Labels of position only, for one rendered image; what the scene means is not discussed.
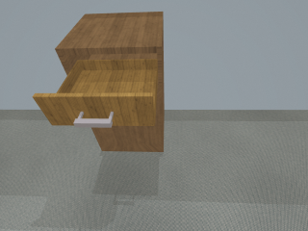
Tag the cabinet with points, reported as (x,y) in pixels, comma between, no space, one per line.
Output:
(121,36)

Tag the handle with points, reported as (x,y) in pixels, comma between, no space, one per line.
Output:
(93,122)

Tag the drawer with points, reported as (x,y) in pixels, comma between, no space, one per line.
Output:
(127,87)

